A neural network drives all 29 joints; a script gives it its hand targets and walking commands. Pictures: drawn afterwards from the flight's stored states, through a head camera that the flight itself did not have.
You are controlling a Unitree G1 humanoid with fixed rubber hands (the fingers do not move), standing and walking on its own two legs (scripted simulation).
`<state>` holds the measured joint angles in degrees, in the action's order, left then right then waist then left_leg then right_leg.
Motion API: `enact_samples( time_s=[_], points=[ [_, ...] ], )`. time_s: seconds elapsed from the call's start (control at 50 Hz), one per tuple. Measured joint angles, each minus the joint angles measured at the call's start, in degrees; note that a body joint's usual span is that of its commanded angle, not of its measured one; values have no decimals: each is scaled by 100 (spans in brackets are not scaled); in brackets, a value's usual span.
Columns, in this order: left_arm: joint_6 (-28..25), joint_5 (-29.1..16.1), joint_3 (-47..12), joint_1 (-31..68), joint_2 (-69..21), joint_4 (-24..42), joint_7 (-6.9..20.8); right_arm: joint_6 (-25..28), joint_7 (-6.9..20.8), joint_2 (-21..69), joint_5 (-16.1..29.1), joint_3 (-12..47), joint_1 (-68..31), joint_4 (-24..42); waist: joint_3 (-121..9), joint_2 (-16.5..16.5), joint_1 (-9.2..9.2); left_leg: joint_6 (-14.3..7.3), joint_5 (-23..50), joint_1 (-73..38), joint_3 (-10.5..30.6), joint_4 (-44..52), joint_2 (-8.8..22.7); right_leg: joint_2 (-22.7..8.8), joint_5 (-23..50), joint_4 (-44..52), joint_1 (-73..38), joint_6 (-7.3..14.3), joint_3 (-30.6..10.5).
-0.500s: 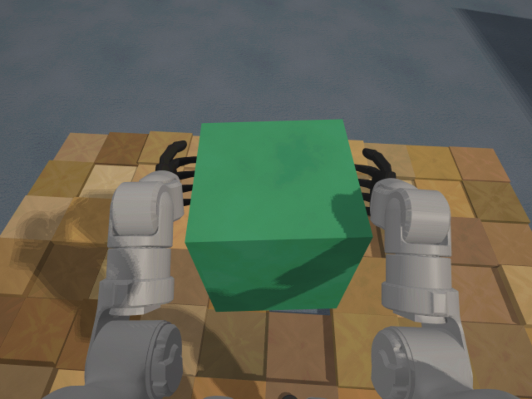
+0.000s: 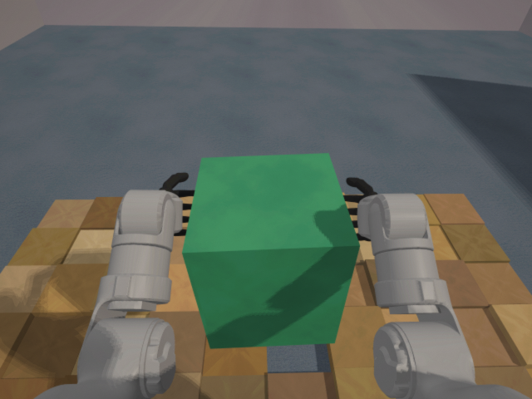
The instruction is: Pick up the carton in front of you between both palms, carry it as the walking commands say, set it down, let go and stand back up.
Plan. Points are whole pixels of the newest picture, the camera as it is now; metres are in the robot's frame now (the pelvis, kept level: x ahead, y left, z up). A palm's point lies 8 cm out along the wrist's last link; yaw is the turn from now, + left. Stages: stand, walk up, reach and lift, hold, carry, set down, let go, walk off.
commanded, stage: carry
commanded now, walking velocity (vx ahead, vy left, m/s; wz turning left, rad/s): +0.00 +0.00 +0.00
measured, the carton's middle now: (268, 251) +0.34 +0.01 +0.05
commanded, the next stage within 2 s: none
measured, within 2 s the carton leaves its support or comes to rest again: neither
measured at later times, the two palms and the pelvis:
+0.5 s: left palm (166, 214) +0.34 +0.16 +0.13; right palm (366, 219) +0.33 -0.14 +0.13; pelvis -0.01 +0.01 +0.00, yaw +0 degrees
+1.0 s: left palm (164, 217) +0.33 +0.16 +0.14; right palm (368, 223) +0.33 -0.14 +0.13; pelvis -0.01 +0.01 +0.00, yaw -1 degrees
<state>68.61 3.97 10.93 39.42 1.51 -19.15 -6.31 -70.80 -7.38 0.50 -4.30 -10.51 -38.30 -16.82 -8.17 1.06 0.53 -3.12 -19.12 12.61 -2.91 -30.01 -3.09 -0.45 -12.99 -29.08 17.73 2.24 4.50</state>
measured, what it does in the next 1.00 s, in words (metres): stands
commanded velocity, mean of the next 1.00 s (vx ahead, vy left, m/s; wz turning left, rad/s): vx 0.02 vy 0.00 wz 0.00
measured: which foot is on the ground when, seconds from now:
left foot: down 0.00-1.00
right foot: down 0.00-1.00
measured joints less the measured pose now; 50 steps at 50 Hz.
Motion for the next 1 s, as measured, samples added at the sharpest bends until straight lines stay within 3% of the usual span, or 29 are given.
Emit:
enact_samples(
  time_s=[0.36, 1.0],
  points=[
    [114, -26, 11, -16, -38, 414, -31, -109, -1, 0, 12, -26, 1, 392, 251, -57, -7, -50, -14, 115, -35, -98, 3, 1, 54, 0, 78, -32, -25],
    [92, -21, 31, -14, -40, 280, -28, -79, 1, -3, 18, -32, -16, 234, 202, -45, 4, -71, 106, 69, -76, 4, -13, -12, 194, 115, 34, -44, -59]
  ],
)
